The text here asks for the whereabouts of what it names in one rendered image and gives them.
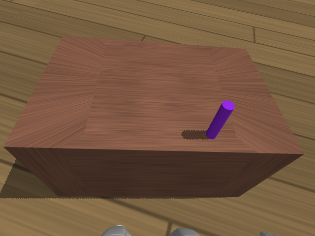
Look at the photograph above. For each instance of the can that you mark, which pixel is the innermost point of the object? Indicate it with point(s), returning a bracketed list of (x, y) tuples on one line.
[(220, 118)]

